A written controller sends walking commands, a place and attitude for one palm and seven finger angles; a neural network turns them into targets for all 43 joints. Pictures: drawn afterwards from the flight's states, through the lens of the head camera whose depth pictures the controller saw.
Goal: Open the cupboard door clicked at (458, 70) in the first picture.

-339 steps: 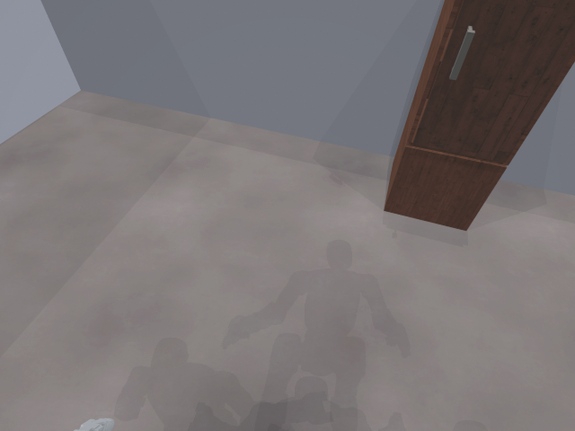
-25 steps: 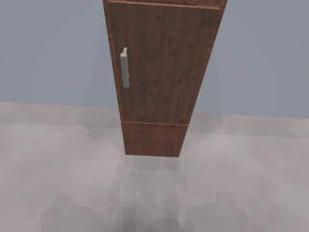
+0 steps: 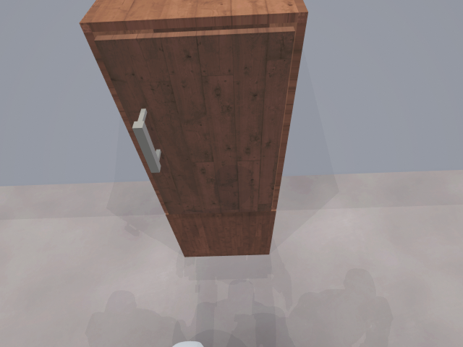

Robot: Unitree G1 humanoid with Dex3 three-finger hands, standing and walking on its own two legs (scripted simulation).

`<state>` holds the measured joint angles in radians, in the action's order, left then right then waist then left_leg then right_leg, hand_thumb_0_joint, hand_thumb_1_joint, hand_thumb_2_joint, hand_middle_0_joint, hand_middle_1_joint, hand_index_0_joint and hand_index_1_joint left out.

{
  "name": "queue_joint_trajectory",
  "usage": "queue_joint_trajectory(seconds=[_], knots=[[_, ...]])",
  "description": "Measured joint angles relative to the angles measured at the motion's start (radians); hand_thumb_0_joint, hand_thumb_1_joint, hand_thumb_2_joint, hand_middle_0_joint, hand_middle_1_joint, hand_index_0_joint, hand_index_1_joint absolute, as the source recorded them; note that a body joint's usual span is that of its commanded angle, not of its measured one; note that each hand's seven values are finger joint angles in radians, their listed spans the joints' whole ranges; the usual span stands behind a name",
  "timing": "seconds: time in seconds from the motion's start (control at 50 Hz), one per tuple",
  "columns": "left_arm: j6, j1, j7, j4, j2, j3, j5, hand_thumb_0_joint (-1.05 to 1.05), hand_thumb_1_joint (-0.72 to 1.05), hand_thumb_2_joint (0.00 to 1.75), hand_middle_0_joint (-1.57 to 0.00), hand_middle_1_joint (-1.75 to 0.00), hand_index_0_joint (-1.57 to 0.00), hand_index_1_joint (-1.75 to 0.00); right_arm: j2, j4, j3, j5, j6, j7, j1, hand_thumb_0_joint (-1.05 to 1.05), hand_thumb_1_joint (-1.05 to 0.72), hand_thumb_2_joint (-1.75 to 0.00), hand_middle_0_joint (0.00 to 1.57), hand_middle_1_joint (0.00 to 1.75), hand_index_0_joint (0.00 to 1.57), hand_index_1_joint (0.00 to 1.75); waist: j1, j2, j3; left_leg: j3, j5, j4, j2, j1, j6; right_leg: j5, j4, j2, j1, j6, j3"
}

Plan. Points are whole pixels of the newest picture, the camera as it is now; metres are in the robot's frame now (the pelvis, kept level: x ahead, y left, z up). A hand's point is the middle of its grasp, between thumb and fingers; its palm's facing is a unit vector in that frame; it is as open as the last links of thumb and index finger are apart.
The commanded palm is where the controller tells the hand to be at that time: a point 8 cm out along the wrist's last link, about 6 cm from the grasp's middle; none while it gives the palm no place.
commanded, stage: come to a stop and stand still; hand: left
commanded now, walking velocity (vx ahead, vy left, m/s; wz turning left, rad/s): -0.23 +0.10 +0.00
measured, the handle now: (149, 142) +0.52 +0.22 +0.03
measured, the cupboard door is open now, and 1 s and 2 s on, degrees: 0 0 0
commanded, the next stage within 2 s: look again from close up in 1.72 s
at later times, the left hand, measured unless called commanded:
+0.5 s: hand out of the picture -0.01 +0.26 -0.17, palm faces +0.04 -0.98 -0.19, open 7.3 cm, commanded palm none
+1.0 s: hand out of the picture -0.04 +0.15 -0.17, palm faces +0.02 -0.98 -0.19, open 7.2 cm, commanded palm none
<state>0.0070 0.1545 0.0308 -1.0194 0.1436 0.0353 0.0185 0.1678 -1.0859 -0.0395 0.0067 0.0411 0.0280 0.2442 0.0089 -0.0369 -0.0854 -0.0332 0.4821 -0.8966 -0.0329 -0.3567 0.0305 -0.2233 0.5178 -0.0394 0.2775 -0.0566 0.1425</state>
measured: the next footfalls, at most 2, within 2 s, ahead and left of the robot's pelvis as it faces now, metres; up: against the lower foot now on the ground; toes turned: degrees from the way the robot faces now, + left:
left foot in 0.22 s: +0.04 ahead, +0.14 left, +0.00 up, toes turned +2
right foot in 0.74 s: -0.04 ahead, -0.11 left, +0.00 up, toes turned -4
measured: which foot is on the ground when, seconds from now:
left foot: up 0.00-0.20, down 0.22-1.00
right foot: down 0.00-0.22, up 0.24-0.72, down 0.74-1.00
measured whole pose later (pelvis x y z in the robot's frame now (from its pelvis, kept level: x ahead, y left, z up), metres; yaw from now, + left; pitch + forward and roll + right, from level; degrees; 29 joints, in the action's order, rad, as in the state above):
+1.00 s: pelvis -0.04 -0.02 +0.00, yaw -1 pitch -2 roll +0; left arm -0.01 0.28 0.03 -1.14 0.13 0.01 0.00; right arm 0.13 -1.18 -0.01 0.02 0.02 0.03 0.36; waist 0.03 -0.03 -0.02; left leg 0.00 0.17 -0.44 -0.08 -0.23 0.07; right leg -0.31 0.45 0.03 0.11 -0.05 0.07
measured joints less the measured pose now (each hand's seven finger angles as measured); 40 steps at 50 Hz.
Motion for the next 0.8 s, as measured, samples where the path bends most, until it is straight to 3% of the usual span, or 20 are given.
queue_joint_trajectory(seconds=[0.1, 0.18, 0.22, 0.24, 0.3, 0.36, 0.44, 0.56, 0.66, 0.74, 0.8], knots=[[-0.024, -0.003, 0.002, 0.01, 0.012, 0.009, 0.006, 0.0, 0.93, 0.9, -0.2, -0.3, -0.21, -0.3, 0.01, 0.043, -0.011, 0.004, 0.018, -0.005, -0.073, 0.0, -0.91, -0.9, 0.19, 0.3, 0.2, 0.3, -0.021, 0.017, -0.025, 0.007, -0.021, -0.001, 0.02, -0.048, 0.014, 0.007, -0.009, -0.01, -0.003, 0.014, -0.004], [-0.038, 0.004, 0.002, 0.016, 0.033, 0.018, 0.009, 0.0, 0.92, 0.9, -0.2, -0.3, -0.21, -0.3, 0.014, 0.076, -0.014, 0.003, 0.012, -0.008, -0.111, 0.0, -0.91, -0.9, 0.19, 0.3, 0.2, 0.3, -0.029, 0.04, -0.028, -0.002, -0.083, 0.138, 0.02, -0.002, 0.011, 0.002, 0.016, -0.023, 0.011, 0.036, -0.004], [-0.046, 0.016, 0.001, 0.018, 0.045, 0.022, 0.004, 0.0, 0.91, 0.9, -0.2, -0.3, -0.21, -0.3, 0.017, 0.091, -0.011, 0.005, -0.002, -0.009, -0.112, 0.0, -0.91, -0.9, 0.19, 0.3, 0.2, 0.3, -0.027, 0.045, -0.017, -0.012, -0.2, 0.291, 0.008, 0.065, -0.003, -0.016, 0.058, -0.024, 0.029, 0.053, -0.002], [-0.052, 0.017, 0.0, 0.016, 0.054, 0.024, 0.0, 0.0, 0.91, 0.9, -0.2, -0.29, -0.21, -0.3, 0.012, 0.093, -0.01, 0.008, -0.01, -0.009, -0.112, 0.0, -0.91, -0.9, 0.19, 0.3, 0.2, 0.3, -0.025, 0.059, -0.016, -0.019, -0.206, 0.303, 0.015, 0.069, -0.028, -0.047, 0.091, -0.032, 0.043, 0.061, -0.009], [-0.07, 0.023, 0.001, 0.012, 0.073, 0.03, -0.002, 0.0, 0.91, 0.9, -0.2, -0.29, -0.21, -0.3, -0.007, 0.101, 0.005, 0.018, -0.015, -0.002, -0.106, 0.0, -0.91, -0.9, 0.19, 0.3, 0.2, 0.3, -0.034, 0.084, -0.007, -0.031, -0.206, 0.313, 0.025, 0.071, -0.072, -0.225, 0.286, 0.005, 0.1, 0.072, -0.103], [-0.068, 0.044, -0.012, 0.0, 0.083, 0.036, 0.0, 0.0, 0.91, 0.9, -0.2, -0.29, -0.2, -0.3, -0.023, 0.096, 0.02, 0.02, -0.017, 0.007, -0.099, 0.0, -0.91, -0.9, 0.2, 0.3, 0.2, 0.3, -0.036, 0.087, 0.013, -0.036, -0.252, 0.39, 0.023, 0.093, -0.079, -0.201, 0.462, 0.035, 0.136, 0.085, -0.155], [-0.07, 0.091, -0.023, -0.022, 0.092, 0.04, 0.003, 0.0, 0.91, 0.9, -0.19, -0.29, -0.2, -0.3, -0.034, 0.092, 0.021, 0.017, -0.03, 0.015, -0.084, 0.0, -0.91, -0.9, 0.2, 0.3, 0.2, 0.3, -0.03, 0.086, 0.045, -0.051, -0.302, 0.479, 0.019, 0.115, -0.083, -0.152, 0.529, 0.033, 0.12, 0.107, -0.177], [-0.083, 0.116, -0.029, -0.05, 0.09, 0.035, 0.003, 0.01, 0.91, 0.9, -0.19, -0.29, -0.2, -0.3, -0.024, 0.075, 0.011, 0.018, -0.039, 0.016, -0.043, 0.0, -0.92, -0.9, 0.2, 0.3, 0.2, 0.3, -0.006, 0.073, 0.056, -0.058, -0.343, 0.533, 0.002, 0.127, -0.075, -0.188, 0.401, 0.003, 0.036, 0.115, -0.162], [-0.074, 0.091, -0.027, -0.059, 0.067, 0.017, -0.003, 0.01, 0.91, 0.9, -0.19, -0.29, -0.2, -0.3, -0.004, 0.031, 0.002, 0.022, -0.025, 0.006, 0.001, 0.0, -0.91, -0.9, 0.2, 0.3, 0.2, 0.3, 0.018, 0.052, 0.056, -0.052, -0.361, 0.532, -0.007, 0.112, -0.056, -0.225, 0.203, -0.007, -0.037, 0.096, -0.131], [-0.041, 0.079, -0.02, -0.057, 0.046, 0.001, -0.007, 0.01, 0.91, 0.9, -0.19, -0.29, -0.2, -0.3, 0.002, -0.01, -0.006, 0.014, -0.014, 0.0, 0.043, 0.0, -0.91, -0.9, 0.2, 0.3, 0.2, 0.3, 0.021, 0.054, 0.063, -0.056, -0.355, 0.487, 0.005, 0.085, -0.028, -0.087, -0.058, -0.011, -0.127, 0.072, -0.11], [-0.028, 0.083, -0.009, -0.078, 0.008, -0.013, -0.006, 0.01, 0.92, 0.9, -0.19, -0.29, -0.2, -0.3, 0.014, -0.044, -0.003, 0.012, 0.003, -0.004, 0.072, 0.0, -0.91, -0.9, 0.2, 0.3, 0.2, 0.3, 0.026, 0.007, 0.073, -0.027, -0.276, 0.445, -0.013, 0.083, -0.015, -0.069, -0.063, 0.014, -0.146, 0.051, -0.09]])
